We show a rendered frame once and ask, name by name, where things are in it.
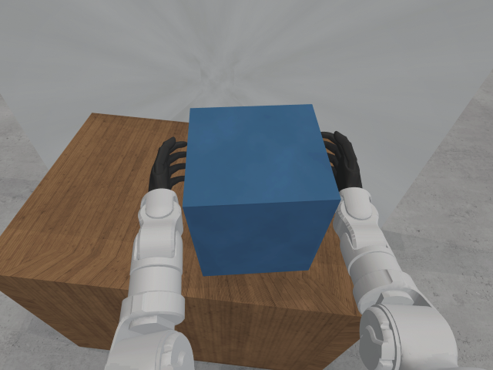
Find right robot hand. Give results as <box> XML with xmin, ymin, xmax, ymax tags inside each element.
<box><xmin>321</xmin><ymin>131</ymin><xmax>363</xmax><ymax>192</ymax></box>

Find robot left upper arm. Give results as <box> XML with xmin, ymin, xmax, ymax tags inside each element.
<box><xmin>106</xmin><ymin>330</ymin><xmax>195</xmax><ymax>370</ymax></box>

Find left robot hand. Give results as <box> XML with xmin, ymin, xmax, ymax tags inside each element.
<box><xmin>149</xmin><ymin>136</ymin><xmax>187</xmax><ymax>192</ymax></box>

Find pedestal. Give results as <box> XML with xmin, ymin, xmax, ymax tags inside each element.
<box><xmin>0</xmin><ymin>113</ymin><xmax>362</xmax><ymax>370</ymax></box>

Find left robot forearm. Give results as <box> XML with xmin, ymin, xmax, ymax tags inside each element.
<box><xmin>104</xmin><ymin>188</ymin><xmax>185</xmax><ymax>370</ymax></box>

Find right robot forearm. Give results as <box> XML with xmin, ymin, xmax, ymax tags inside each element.
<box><xmin>333</xmin><ymin>187</ymin><xmax>458</xmax><ymax>363</ymax></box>

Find robot right upper arm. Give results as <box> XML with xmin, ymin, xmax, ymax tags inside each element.
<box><xmin>359</xmin><ymin>304</ymin><xmax>486</xmax><ymax>370</ymax></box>

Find carton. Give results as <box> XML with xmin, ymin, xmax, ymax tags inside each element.
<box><xmin>183</xmin><ymin>104</ymin><xmax>341</xmax><ymax>276</ymax></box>

